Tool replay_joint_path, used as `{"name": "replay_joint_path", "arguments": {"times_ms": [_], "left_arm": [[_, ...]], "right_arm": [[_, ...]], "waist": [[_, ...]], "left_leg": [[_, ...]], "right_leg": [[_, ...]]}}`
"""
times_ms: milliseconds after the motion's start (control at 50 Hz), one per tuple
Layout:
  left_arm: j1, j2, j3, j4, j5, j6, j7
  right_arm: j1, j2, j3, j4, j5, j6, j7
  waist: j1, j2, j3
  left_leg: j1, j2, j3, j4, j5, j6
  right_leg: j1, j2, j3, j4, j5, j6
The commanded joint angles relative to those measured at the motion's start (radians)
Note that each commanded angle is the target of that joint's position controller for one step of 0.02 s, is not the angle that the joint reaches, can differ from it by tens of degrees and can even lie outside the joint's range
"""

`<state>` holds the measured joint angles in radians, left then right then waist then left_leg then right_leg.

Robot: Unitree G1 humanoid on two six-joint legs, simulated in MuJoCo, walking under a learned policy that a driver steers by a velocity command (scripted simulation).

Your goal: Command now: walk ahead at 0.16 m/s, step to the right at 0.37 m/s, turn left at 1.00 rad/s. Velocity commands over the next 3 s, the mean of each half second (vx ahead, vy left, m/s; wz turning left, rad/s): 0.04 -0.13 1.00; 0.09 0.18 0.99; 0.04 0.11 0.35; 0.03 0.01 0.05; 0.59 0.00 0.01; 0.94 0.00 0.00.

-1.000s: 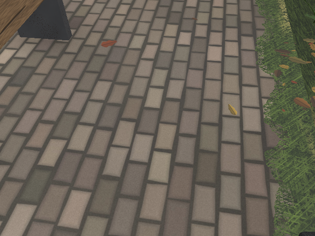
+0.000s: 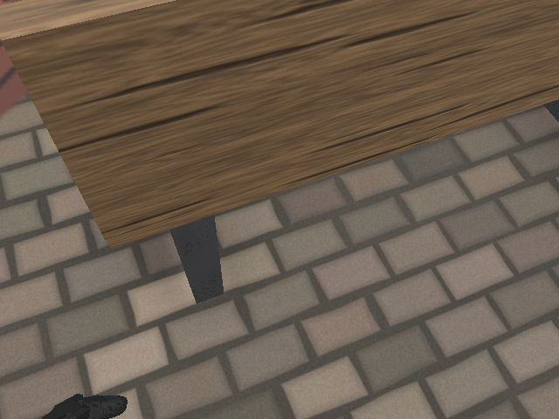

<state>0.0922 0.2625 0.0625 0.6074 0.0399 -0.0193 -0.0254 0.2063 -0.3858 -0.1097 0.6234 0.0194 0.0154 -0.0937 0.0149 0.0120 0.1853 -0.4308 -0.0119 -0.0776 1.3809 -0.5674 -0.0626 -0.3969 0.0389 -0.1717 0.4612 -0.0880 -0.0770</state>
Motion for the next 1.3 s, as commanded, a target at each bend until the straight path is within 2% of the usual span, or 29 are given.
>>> {"name": "replay_joint_path", "arguments": {"times_ms": [20,80,180,200,220,240,280,320,380,440,460,480,500,520,560,640,720,740,760,860,940,960,1000,1040,1060,1080,1120,1180,1300], "left_arm": [[-0.004,0.085,0.037,-0.031,-0.001,-0.008,0.017],[-0.053,0.114,0.045,-0.019,-0.008,-0.015,0.023],[-0.077,0.113,0.038,-0.011,-0.036,0.026,0.051],[-0.07,0.12,0.039,-0.015,-0.039,0.037,0.056],[-0.034,0.112,0.039,-0.048,-0.03,0.042,0.059],[-0.079,0.101,0.025,-0.108,-0.051,0.006,0.061],[0.01,0.231,0.055,-0.061,-0.057,-0.014,0.048],[0.014,0.164,0.042,-0.039,-0.021,-0.013,0.056],[0.011,0.064,0.009,-0.035,-0.042,-0.019,0.034],[0.118,0.078,0.025,0.01,-0.05,-0.015,0.023],[0.191,0.119,0.044,0.032,-0.041,-0.008,0.031],[0.194,0.233,0.066,0.017,-0.007,0.004,0.046],[0.134,0.221,0.062,-0.008,0.033,-0.005,0.051],[0.037,0.178,0.053,-0.036,0.017,-0.011,0.064],[-0.063,0.139,0.045,-0.048,-0.018,-0.006,0.084],[0.01,0.161,0.047,-0.006,-0.011,0.006,0.112],[0.084,0.202,0.062,0.034,-0.023,0.023,0.107],[0.269,0.273,0.087,0.111,-0.072,0.008,0.129],[0.328,0.276,0.082,0.153,-0.073,0.009,0.152],[0.276,0.278,0.085,0.178,-0.04,0.014,0.162],[0.251,0.332,0.109,0.179,-0.038,0.026,0.16],[0.101,0.296,0.092,0.102,-0.034,0.04,0.107],[0.088,0.272,0.095,0.105,-0.051,0.062,0.079],[0.167,0.203,0.068,0.14,-0.069,0.047,0.08],[0.157,0.131,0.045,0.094,-0.006,0.05,0.083],[0.138,0.123,0.03,-0.001,-0.002,0.033,0.087],[0.068,0.191,0.042,0.007,-0.059,0.005,0.082],[0.13,0.213,0.043,0.078,-0.03,0.014,0.092],[0.066,0.099,-0.022,0.066,-0.035,0.014,0.055]], "right_arm": [[0.139,-0.017,-0.001,-0.036,-0.002,0.024,-0.011],[0.107,0.012,0.023,-0.026,0.011,0.01,0.0],[0.159,-0.075,0.004,0.028,0.012,0.006,0.036],[0.255,-0.126,-0.023,0.047,-0.006,-0.006,0.032],[0.225,-0.28,-0.058,0.002,-0.015,-0.015,0.024],[0.008,-0.234,-0.035,-0.062,-0.022,-0.013,0.026],[-0.253,-0.125,-0.015,-0.177,-0.016,-0.014,0.033],[-0.235,-0.112,-0.022,-0.172,0.023,0.011,0.046],[-0.167,-0.114,-0.038,-0.148,0.01,0.034,0.046],[-0.209,-0.099,-0.037,-0.162,0.012,0.041,0.059],[-0.207,-0.046,-0.023,-0.17,0.008,0.038,0.062],[-0.143,0.05,0.0,-0.18,-0.008,0.026,0.071],[-0.15,-0.06,-0.027,-0.193,-0.02,0.002,0.09],[-0.148,-0.123,-0.051,-0.171,-0.009,0.005,0.096],[-0.102,-0.109,-0.056,-0.122,-0.003,0.028,0.083],[-0.183,-0.024,-0.027,-0.16,0.005,0.034,0.075],[-0.211,0.003,-0.013,-0.188,0.0,0.03,0.086],[-0.2,-0.009,-0.006,-0.22,-0.025,0.048,0.125],[-0.136,-0.017,-0.014,-0.205,-0.035,0.068,0.142],[-0.144,0.024,0.012,-0.243,-0.006,0.083,0.16],[-0.159,0.051,0.023,-0.254,0.0,0.083,0.171],[-0.108,0.021,-0.001,-0.211,0.052,0.062,0.148],[-0.031,0.01,-0.017,-0.138,0.042,0.041,0.116],[0.141,-0.043,-0.047,-0.066,-0.001,0.033,0.098],[0.222,-0.154,-0.071,-0.046,-0.014,0.037,0.098],[0.159,-0.297,-0.087,-0.084,-0.056,0.026,0.119],[0.106,-0.202,-0.06,-0.055,-0.02,-0.005,0.122],[-0.061,-0.07,-0.013,-0.078,-0.015,0.007,0.098],[-0.058,-0.041,0.002,-0.053,-0.018,0.007,0.07]], "waist": [[-0.04,-0.058,-0.25],[-0.075,-0.091,-0.277],[-0.135,-0.013,-0.299],[-0.19,0.041,-0.298],[-0.15,0.364,-0.222],[-0.046,0.512,-0.331],[0.04,0.227,-0.319],[0.029,0.014,-0.301],[-0.011,0.005,-0.367],[0.037,0.066,-0.371],[0.057,0.025,-0.354],[0.01,-0.301,-0.338],[0.002,-0.308,-0.325],[-0.031,-0.209,-0.264],[-0.061,-0.123,-0.204],[-0.001,-0.115,-0.208],[0.041,-0.136,-0.262],[0.058,-0.029,-0.319],[0.036,0.034,-0.262],[-0.006,-0.182,-0.209],[-0.021,-0.234,-0.168],[-0.055,-0.312,-0.251],[-0.061,-0.28,-0.182],[-0.12,-0.124,-0.204],[-0.116,0.192,-0.148],[-0.036,0.344,-0.324],[-0.036,0.226,-0.311],[0.045,0.183,-0.278],[-0.002,0.137,-0.317]], "left_leg": [[-0.021,0.099,0.077,-0.189,0.021,0.011],[0.095,0.136,0.076,-0.45,0.207,0.069],[0.307,0.089,0.133,-0.683,0.378,0.157],[0.441,0.081,0.063,-0.762,0.38,0.202],[0.493,0.293,-0.34,-0.92,0.771,0.333],[0.352,0.351,-0.551,-1.023,0.787,0.565],[0.237,0.295,-0.442,-0.989,0.799,0.449],[0.265,0.218,-0.343,-0.948,0.854,0.343],[0.237,0.129,-0.287,-0.865,0.858,0.292],[0.106,0.058,-0.28,-0.819,0.64,0.224],[-0.061,0.003,-0.238,-0.722,0.412,0.162],[-0.327,-0.148,-0.055,-0.434,-0.039,0.074],[-0.373,-0.039,-0.099,-0.223,-0.045,0.035],[-0.348,-0.002,-0.093,-0.133,0.031,0.024],[-0.34,0.036,-0.039,-0.052,0.161,-0.005],[-0.319,0.065,0.047,-0.142,0.277,-0.04],[-0.303,0.11,0.059,-0.298,0.252,-0.06],[-0.402,0.138,0.0,-0.191,0.247,-0.037],[-0.478,0.127,-0.083,-0.125,0.2,-0.019],[-0.345,0.152,-0.008,-0.214,0.252,0.004],[-0.202,0.173,0.048,-0.391,0.218,0.002],[0.022,0.139,0.115,-0.499,0.114,0.009],[0.118,0.042,0.226,-0.732,0.312,0.024],[0.334,-0.065,0.237,-0.992,0.515,0.114],[0.533,0.103,-0.063,-0.935,0.998,0.198],[0.453,0.331,-0.444,-0.981,0.994,0.45],[0.369,0.3,-0.361,-1.07,0.61,0.398],[0.168,0.232,-0.212,-1.031,0.647,0.312],[0.146,0.23,-0.207,-0.982,0.733,0.317]], "right_leg": [[0.243,-0.264,0.178,-0.177,0.523,-0.209],[0.216,-0.282,0.093,-0.158,0.647,-0.191],[0.132,-0.228,-0.043,0.016,0.369,-0.099],[0.014,-0.166,-0.065,0.174,0.198,-0.051],[-0.229,-0.031,-0.063,0.426,-0.416,0.047],[-0.238,0.017,0.189,0.66,-0.616,0.122],[-0.207,-0.026,0.307,0.747,-0.484,0.094],[-0.222,-0.02,0.249,0.554,-0.397,0.138],[-0.051,0.016,0.217,0.307,-0.303,0.169],[0.183,0.053,0.155,0.015,-0.087,0.142],[0.339,-0.051,0.218,-0.034,-0.01,0.095],[0.447,-0.4,0.589,-0.116,0.132,-0.072],[0.335,-0.523,0.742,-0.177,0.135,-0.201],[0.264,-0.462,0.636,-0.172,0.071,-0.18],[0.217,-0.338,0.424,-0.15,0.026,-0.088],[0.255,-0.297,0.234,-0.162,0.1,-0.103],[0.385,-0.374,0.201,-0.161,0.134,-0.141],[0.523,-0.558,0.415,-0.211,-0.072,-0.15],[0.583,-0.594,0.431,-0.171,0.021,-0.132],[0.437,-0.482,0.159,-0.183,-0.002,-0.053],[0.395,-0.492,0.05,-0.217,0.006,-0.043],[0.284,-0.394,-0.073,-0.231,-0.227,0.014],[0.267,-0.372,-0.112,-0.073,0.123,0.043],[0.188,-0.3,-0.151,0.234,0.179,0.101],[-0.225,-0.212,-0.132,0.611,-0.561,0.154],[-0.351,-0.099,0.029,0.883,-0.685,0.177],[-0.347,-0.144,0.165,0.897,-0.524,0.115],[-0.17,-0.143,0.176,0.793,-0.375,0.102],[0.022,-0.088,0.175,0.387,-0.293,0.084]]}}
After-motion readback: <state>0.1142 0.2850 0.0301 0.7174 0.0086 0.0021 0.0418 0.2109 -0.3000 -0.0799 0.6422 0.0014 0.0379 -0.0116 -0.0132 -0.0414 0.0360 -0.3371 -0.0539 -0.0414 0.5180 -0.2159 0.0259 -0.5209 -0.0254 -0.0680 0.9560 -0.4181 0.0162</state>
